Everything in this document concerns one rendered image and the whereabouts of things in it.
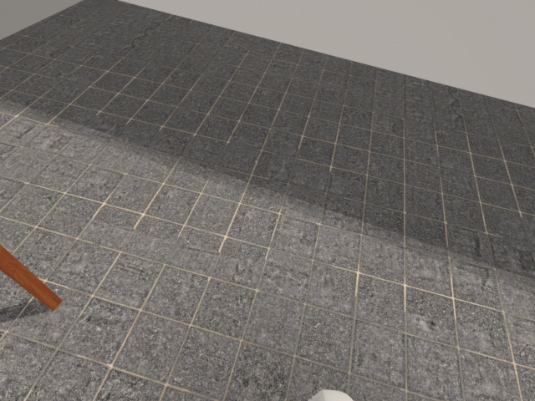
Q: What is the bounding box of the table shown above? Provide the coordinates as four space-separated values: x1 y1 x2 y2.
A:
0 245 63 310

